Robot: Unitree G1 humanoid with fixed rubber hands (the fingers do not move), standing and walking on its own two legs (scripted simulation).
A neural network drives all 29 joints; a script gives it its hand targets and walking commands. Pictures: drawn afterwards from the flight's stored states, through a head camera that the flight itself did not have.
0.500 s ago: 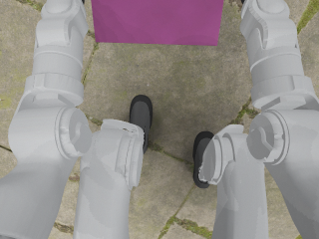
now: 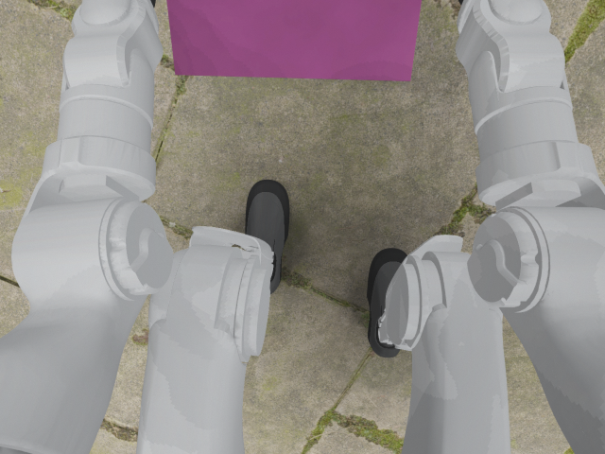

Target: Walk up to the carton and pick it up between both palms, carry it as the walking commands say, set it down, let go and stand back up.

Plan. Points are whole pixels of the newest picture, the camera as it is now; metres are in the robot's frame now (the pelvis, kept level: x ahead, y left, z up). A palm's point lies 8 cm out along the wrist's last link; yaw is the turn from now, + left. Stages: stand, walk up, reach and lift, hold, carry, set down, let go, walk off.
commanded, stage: set down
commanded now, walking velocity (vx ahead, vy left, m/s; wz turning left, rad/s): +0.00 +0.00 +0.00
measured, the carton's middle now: out of the picture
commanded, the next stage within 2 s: let go in 1.98 s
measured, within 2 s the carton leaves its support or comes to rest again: rests again in 0.28 s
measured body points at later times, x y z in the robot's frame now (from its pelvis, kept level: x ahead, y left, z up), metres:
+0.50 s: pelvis +0.00 +0.00 +0.00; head +0.39 +0.01 +0.20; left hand +0.52 +0.25 -0.22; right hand +0.56 -0.09 -0.24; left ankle +0.16 +0.12 -0.38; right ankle +0.07 -0.11 -0.38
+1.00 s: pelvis -0.02 +0.00 +0.00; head +0.36 +0.03 +0.24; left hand +0.53 +0.27 -0.15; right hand +0.59 -0.09 -0.14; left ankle +0.16 +0.12 -0.38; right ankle +0.07 -0.11 -0.38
